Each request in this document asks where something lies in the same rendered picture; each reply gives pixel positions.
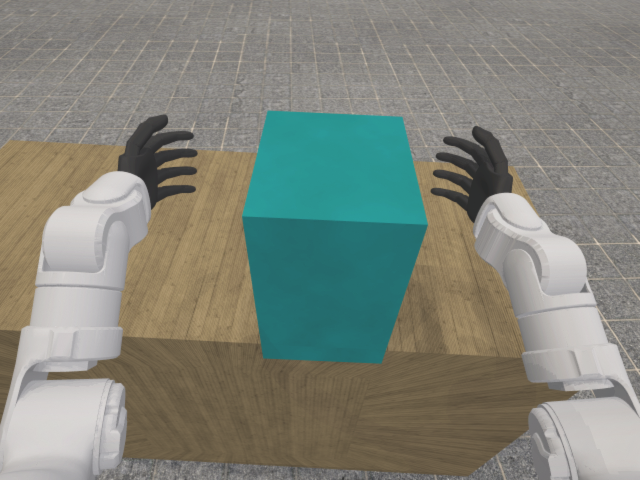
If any left robot forearm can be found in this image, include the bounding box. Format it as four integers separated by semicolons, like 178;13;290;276
0;171;151;472

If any robot right upper arm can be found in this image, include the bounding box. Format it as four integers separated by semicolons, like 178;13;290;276
528;397;640;480

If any robot left upper arm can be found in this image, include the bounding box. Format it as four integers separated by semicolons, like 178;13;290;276
0;378;127;480

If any pedestal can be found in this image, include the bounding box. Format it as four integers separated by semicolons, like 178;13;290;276
0;140;578;476

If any right robot forearm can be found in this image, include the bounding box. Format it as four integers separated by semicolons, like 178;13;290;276
473;193;640;418

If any carton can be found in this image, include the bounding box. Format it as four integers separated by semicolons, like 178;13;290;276
242;111;428;364

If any right robot hand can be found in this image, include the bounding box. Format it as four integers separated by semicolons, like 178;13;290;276
431;126;513;223

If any left robot hand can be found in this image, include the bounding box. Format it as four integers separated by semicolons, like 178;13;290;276
118;114;198;210

